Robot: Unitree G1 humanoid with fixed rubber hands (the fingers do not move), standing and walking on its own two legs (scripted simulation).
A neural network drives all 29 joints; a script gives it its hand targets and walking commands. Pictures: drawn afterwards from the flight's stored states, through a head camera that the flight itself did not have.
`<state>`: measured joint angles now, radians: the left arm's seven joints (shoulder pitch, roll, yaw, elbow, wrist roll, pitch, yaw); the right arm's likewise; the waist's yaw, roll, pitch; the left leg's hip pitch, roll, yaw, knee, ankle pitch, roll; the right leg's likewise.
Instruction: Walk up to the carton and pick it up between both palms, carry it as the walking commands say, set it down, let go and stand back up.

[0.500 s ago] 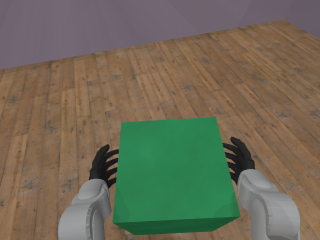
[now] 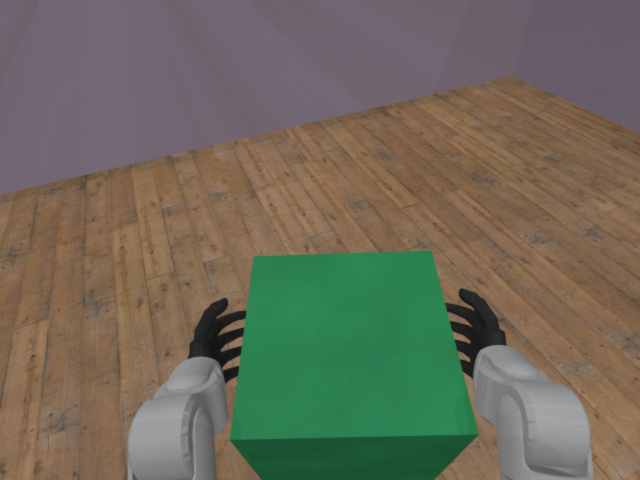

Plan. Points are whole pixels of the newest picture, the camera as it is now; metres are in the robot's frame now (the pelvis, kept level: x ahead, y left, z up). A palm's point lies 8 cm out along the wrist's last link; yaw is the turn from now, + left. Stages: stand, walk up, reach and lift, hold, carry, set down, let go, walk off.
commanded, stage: carry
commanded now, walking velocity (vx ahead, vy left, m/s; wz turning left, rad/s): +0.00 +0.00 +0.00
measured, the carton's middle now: (345, 377) +0.26 -0.01 +0.02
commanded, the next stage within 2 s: none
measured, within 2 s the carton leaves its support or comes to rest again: neither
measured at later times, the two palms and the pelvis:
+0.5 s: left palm (194, 379) +0.23 +0.16 +0.08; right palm (465, 356) +0.24 -0.14 +0.08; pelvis -0.02 +0.01 +0.00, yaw +1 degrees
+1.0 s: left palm (212, 372) +0.25 +0.15 +0.06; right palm (466, 348) +0.26 -0.15 +0.07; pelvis -0.01 -0.01 +0.00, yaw +1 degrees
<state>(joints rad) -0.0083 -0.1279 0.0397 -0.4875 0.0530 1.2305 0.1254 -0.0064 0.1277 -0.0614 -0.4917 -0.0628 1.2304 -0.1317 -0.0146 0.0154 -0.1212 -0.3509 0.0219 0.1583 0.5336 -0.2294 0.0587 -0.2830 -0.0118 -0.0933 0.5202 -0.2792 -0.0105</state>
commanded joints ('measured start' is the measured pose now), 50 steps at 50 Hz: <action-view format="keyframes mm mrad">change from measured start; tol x2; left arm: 1 -417 -770 -588 -99 -257 -26 -103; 10 -447 -777 -605 -91 -274 -23 -104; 18 -460 -771 -584 -34 -256 -49 -111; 25 -490 -755 -519 93 -203 -138 -128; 31 -502 -762 -490 154 -182 -226 -139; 38 -485 -755 -488 157 -178 -280 -140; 44 -463 -742 -501 133 -185 -286 -136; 50 -459 -722 -494 153 -177 -291 -137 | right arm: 1 -464 766 643 -122 304 -25 125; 18 -457 753 577 -32 254 -61 125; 26 -506 738 515 101 211 -164 149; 31 -520 743 496 146 195 -235 156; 38 -506 736 494 154 190 -289 156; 50 -471 705 490 162 178 -300 151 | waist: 1 13 -18 -121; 10 13 11 -140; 26 15 0 -172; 38 14 -7 -232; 50 14 -7 -224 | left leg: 1 74 157 -204 -152 7 -42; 5 76 151 -212 -179 -38 -38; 14 87 150 -227 -198 -41 -26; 27 82 138 -218 -157 21 -25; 41 115 136 -198 -75 183 -10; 50 106 138 -193 -74 174 -10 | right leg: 1 -1 -126 117 -92 -12 8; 26 6 -109 102 -65 34 -10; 43 27 -120 102 -54 143 -30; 50 25 -122 102 -63 141 -33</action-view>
